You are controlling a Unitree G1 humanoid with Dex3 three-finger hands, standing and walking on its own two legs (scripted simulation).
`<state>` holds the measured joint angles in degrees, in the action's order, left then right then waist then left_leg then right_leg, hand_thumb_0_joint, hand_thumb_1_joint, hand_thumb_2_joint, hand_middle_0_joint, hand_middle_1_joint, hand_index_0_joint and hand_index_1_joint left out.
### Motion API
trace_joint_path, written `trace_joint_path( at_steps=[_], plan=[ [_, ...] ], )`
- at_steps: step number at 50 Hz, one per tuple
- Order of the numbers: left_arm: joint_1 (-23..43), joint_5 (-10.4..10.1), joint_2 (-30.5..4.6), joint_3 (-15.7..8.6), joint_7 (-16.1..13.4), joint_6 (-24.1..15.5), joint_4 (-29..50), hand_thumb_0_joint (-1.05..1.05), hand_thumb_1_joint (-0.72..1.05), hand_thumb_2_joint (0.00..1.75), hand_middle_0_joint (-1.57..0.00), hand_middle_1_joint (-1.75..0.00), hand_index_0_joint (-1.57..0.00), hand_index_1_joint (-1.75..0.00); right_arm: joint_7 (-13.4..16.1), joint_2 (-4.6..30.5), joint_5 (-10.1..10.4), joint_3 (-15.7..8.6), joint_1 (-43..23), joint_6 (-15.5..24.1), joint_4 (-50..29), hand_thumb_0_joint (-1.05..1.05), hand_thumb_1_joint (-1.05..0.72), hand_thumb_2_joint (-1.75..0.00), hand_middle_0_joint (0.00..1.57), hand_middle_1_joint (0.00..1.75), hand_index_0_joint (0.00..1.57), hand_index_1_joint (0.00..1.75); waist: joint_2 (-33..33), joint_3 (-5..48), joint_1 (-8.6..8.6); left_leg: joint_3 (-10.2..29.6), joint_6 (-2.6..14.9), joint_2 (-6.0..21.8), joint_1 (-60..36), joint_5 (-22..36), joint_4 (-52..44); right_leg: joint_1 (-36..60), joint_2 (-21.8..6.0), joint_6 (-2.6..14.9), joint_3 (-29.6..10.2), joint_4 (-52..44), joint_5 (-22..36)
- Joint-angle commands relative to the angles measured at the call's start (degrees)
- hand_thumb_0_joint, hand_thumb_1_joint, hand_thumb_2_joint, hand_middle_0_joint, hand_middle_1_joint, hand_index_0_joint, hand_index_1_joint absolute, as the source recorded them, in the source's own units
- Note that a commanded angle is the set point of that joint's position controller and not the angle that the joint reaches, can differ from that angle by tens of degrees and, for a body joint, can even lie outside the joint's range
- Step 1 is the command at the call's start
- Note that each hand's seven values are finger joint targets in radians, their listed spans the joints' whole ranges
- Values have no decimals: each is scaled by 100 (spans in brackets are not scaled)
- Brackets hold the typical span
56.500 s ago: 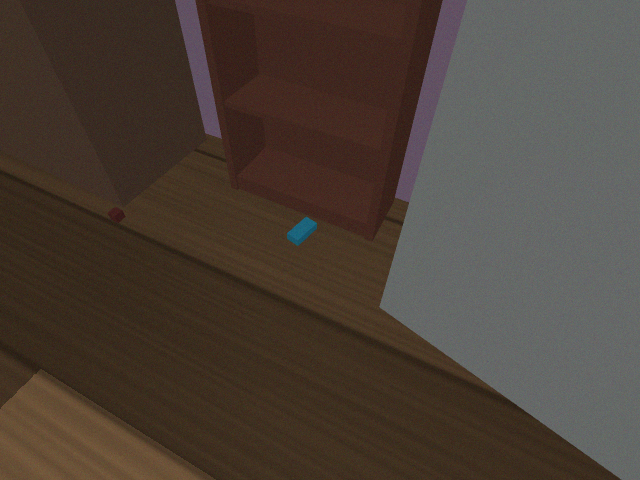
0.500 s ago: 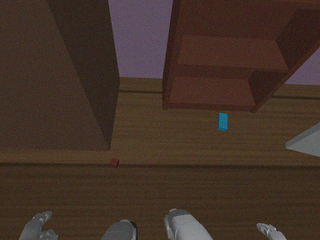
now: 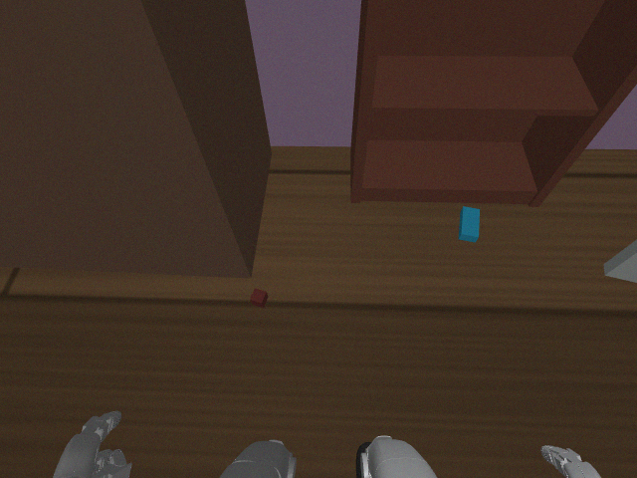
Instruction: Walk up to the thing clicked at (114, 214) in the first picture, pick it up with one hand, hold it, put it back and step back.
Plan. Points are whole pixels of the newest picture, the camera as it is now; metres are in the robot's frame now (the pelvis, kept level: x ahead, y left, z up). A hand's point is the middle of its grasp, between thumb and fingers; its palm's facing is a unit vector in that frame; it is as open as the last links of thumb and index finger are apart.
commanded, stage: step back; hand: left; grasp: from above
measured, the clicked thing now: (259, 298) +0.63 +0.21 -0.74
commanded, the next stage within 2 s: none
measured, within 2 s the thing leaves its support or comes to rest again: neither
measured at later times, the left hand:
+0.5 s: hand out of the picture -0.10 +0.27 -0.16, palm faces -0.07 -0.91 -0.41, open 7.4 cm
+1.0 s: hand out of the picture -0.19 +0.27 -0.15, palm faces +0.00 -0.93 -0.36, open 7.4 cm
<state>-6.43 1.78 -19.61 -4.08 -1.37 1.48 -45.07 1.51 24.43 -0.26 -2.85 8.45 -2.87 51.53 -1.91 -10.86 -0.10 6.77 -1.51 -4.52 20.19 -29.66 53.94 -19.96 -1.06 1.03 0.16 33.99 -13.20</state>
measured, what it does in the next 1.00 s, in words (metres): walks backwards: left foot, then right foot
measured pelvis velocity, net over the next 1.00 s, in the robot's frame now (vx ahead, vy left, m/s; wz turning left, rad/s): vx -0.33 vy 0.01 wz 0.01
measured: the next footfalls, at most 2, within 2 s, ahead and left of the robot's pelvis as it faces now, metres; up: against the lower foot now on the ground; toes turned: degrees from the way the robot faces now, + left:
left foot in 0.08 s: +0.00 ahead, +0.13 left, +0.00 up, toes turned -2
right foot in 0.48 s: -0.17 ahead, -0.13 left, +0.00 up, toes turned -2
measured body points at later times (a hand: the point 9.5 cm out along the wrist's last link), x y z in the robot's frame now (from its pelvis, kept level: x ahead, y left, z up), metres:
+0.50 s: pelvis -0.17 +0.00 -0.01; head -0.11 -0.01 +0.43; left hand -0.09 +0.32 -0.13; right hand -0.03 -0.32 -0.12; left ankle -0.04 +0.13 -0.73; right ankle -0.21 -0.13 -0.73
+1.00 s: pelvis -0.33 +0.01 +0.00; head -0.28 +0.03 +0.44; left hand -0.19 +0.32 -0.12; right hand -0.26 -0.30 -0.12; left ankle -0.30 +0.12 -0.73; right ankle -0.32 -0.13 -0.65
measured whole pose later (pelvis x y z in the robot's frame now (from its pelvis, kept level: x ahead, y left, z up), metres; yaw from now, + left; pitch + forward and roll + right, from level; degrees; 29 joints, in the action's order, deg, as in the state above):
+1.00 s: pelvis -0.33 +0.01 +0.00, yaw +1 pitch -3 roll -1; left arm -5.0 0.3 -22.0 -4.0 -1.4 4.7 -46.4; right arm 0.0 20.1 -2.6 -1.8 10.2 -2.6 50.6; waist 1.8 -10.0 1.6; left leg 2.2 1.4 -0.5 16.7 -16.5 35.8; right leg -28.3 4.9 1.1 -6.4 66.0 -30.0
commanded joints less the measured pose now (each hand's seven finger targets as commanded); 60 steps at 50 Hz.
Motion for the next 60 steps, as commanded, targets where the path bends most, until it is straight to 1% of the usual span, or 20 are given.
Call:
trace_joint_path(
  at_steps=[1,3,4,5,6,7,10,21,24,26,27,31,35,39,42,45,46,49,57,60],
  plan=[
    [-154,-45,-1553,-404,-109,-20,441,0,90,90,-20,-30,-20,-30,10,747,-57,-256,444,203,-414,0,-90,-90,20,30,20,30,1421,1748,-79,-373,184,353,-65,502,-1891,1893,-1314,1039,-1331,-85,3151],
    [74,-121,-1537,-344,-50,55,520,0,90,90,-20,-30,-20,-30,-16,768,-102,-332,746,236,-261,0,-90,-90,20,30,20,30,1016,1731,154,-526,278,351,-949,2048,-3079,1108,-993,664,-1073,260,2157],
    [-42,-134,-1358,-294,-27,71,577,0,90,90,-20,-30,-20,-30,-22,1109,-167,-425,594,249,-342,0,-90,-90,20,30,20,30,207,1716,86,545,537,1038,-1336,2628,-3079,243,-494,342,-876,710,1004],
    [-85,-175,-1121,-250,-49,61,599,0,90,90,-20,-30,-20,-30,-54,1578,-245,-498,324,234,-485,0,-90,-90,20,30,20,30,-1003,1542,85,1900,1074,2113,-1539,3421,-3386,-845,557,82,-432,1772,-1218],
    [182,-115,-1336,-390,-127,84,541,0,90,90,-20,-30,-20,-30,-94,1854,-194,-523,181,221,-559,0,-90,-90,20,30,20,30,-1134,1364,319,2313,1852,2751,-431,3316,-3513,-492,723,-6,-866,2857,-2586],
    [158,-62,-1452,-418,-151,85,440,0,90,90,-20,-30,-20,-30,-71,1785,-199,-517,-77,245,-591,0,-90,-90,20,30,20,30,-1083,1053,266,2500,2034,2852,197,2897,-3688,-356,631,-3,-1075,3596,-2497],
    [-470,-177,-1332,-417,-59,104,145,0,90,90,-20,-30,-20,-30,-34,1091,-230,-323,-787,238,-772,0,-90,-90,20,30,20,30,-614,783,-259,704,1345,1802,-141,3065,-3406,-754,791,61,-1200,4194,-1490],
    [-923,-91,-1225,-350,33,-48,-50,0,90,90,-20,-30,-20,-30,-44,1188,-151,-429,-178,106,-823,0,-90,-90,20,30,20,30,-1166,1615,157,486,1408,1827,-1527,3249,-2738,240,194,-234,-211,463,-1387],
    [-1631,0,-1325,-385,54,-94,-434,0,90,90,-20,-30,-20,-30,-60,1096,-19,-387,-551,-12,-901,0,-90,-90,20,30,20,30,-635,1633,-194,173,857,1360,-354,2142,-2014,1249,39,70,-355,-1226,-88],
    [-957,74,-2312,-635,84,-87,-46,0,90,90,-20,-30,-20,-30,-8,685,20,-305,-629,-1,-1080,0,-90,-90,20,30,20,30,1555,950,-267,-165,120,-199,1062,-295,-8,162,-1850,1127,-2883,-1779,-691],
    [-480,105,-2544,-644,32,-91,198,0,90,90,-20,-30,-20,-30,54,936,-19,-409,-604,-20,-1006,0,-90,-90,20,30,20,30,1859,529,-356,298,43,110,623,-450,1047,-1086,-2517,1695,-3676,-2222,-906],
    [319,70,-1544,-463,-26,-122,333,0,90,90,-20,-30,-20,-30,20,758,36,-303,185,50,-538,0,-90,-90,20,30,20,30,1116,772,293,327,96,-406,814,485,1553,75,-940,772,-940,-1061,1397],
    [-578,93,-1465,-451,-117,-97,332,0,90,90,-20,-30,-20,-30,61,692,-17,-206,-101,151,-726,0,-90,-90,20,30,20,30,1202,1128,-303,49,-34,-70,1239,-1,468,1716,-1192,1002,-1142,-547,2549],
    [-487,26,-1554,-447,-165,-6,421,0,90,90,-20,-30,-20,-30,34,670,-87,-229,224,204,-681,0,-90,-90,20,30,20,30,1461,1499,-263,-327,89,379,552,30,-1376,2070,-1462,1011,-1284,-69,3125],
    [-124,-71,-1536,-333,-97,108,522,0,90,90,-20,-30,-20,-30,6,775,-110,-345,799,218,-385,0,-90,-90,20,30,20,30,975,1667,26,-609,234,304,-759,2121,-3180,1252,-1022,588,-871,592,2293],
    [202,-118,-1365,-341,-159,149,601,0,90,90,-20,-30,-20,-30,-43,1960,-199,-541,312,187,-635,0,-90,-90,20,30,20,30,-1206,1371,248,2388,1912,2775,-271,3646,-3455,-402,496,-29,-675,3011,-2639],
    [229,-96,-1534,-380,-166,160,456,0,90,90,-20,-30,-20,-30,-13,1823,-200,-529,29,220,-654,0,-90,-90,20,30,20,30,-1010,1024,190,2498,2039,2874,443,3223,-3626,-135,423,-13,-1038,3708,-2479],
    [-404,-184,-1387,-366,-71,187,135,0,90,90,-20,-30,-20,-30,21,1148,-256,-324,-676,207,-819,0,-90,-90,20,30,20,30,-543,929,-308,606,1444,1816,38,3372,-3209,-490,683,29,-1097,4288,-1547],
    [-422,-72,-1215,-265,-2,-166,-27,0,90,90,-20,-30,-20,-30,-63,1099,-193,-364,128,104,-591,0,-90,-90,20,30,20,30,-1026,1739,274,425,1428,1683,-2039,3010,-2549,-122,221,-231,-133,278,-1683],
    [-1183,27,-1294,-302,-7,-258,-606,0,90,90,-20,-30,-20,-30,-103,1069,-100,-328,-223,-15,-621,0,-90,-90,20,30,20,30,-666,1813,-120,-25,978,1354,-810,2384,-1760,1360,143,64,-205,-1646,-237]
  ],
)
